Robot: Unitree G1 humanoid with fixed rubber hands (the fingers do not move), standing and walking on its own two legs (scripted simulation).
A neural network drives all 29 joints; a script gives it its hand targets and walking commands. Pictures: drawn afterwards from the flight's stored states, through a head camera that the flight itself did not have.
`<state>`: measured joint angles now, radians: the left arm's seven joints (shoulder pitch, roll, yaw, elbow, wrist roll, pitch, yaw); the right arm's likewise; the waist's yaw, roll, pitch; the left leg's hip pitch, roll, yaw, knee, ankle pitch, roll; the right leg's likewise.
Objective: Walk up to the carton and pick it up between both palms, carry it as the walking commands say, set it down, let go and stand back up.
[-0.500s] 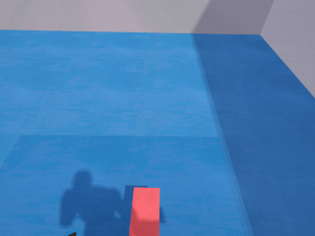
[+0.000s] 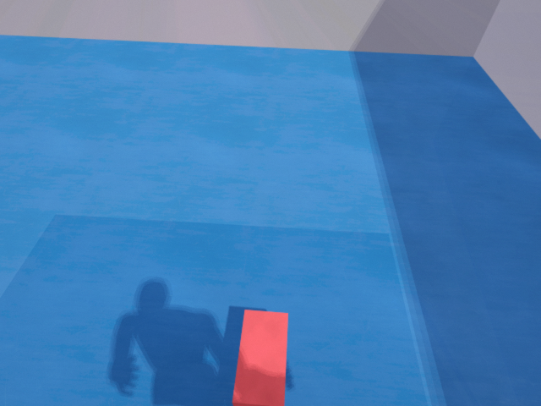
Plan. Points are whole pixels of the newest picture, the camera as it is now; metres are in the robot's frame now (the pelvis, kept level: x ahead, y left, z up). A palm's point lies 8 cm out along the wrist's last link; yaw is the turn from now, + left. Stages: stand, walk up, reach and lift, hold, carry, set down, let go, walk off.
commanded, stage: stand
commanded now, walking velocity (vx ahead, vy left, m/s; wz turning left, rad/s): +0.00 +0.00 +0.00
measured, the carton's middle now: (262, 363) +0.39 +0.03 -0.65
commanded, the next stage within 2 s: none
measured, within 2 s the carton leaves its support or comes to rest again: neither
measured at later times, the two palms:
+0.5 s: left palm out of the picture +0.00 +0.27 -0.13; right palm out of the picture +0.02 -0.25 -0.11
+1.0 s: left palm out of the picture -0.07 +0.24 -0.14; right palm out of the picture -0.01 -0.24 -0.12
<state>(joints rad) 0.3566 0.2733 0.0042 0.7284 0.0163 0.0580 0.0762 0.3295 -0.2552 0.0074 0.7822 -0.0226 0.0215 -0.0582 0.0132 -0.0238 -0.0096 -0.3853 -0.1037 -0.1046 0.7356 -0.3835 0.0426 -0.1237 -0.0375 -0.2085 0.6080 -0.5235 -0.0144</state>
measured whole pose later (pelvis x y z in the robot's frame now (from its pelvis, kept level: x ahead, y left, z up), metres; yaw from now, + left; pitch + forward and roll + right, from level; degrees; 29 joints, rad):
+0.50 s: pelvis -0.01 +0.01 +0.00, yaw +1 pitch +0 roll -1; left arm 0.37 0.26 0.00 0.84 0.02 0.06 0.07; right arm 0.33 -0.23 0.01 0.87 -0.02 0.02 -0.05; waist 0.01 -0.04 0.02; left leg -0.34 -0.12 -0.11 0.70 -0.34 0.06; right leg -0.08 -0.05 -0.22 0.57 -0.49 0.00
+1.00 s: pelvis -0.03 +0.00 +0.01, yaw +2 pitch -2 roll -1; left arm 0.39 0.21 0.00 1.00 0.02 0.04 0.06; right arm 0.30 -0.19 0.02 1.00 -0.01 0.02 -0.05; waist 0.01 -0.03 0.04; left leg -0.30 -0.10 -0.12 0.63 -0.29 0.04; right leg -0.04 0.00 -0.17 0.51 -0.44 -0.03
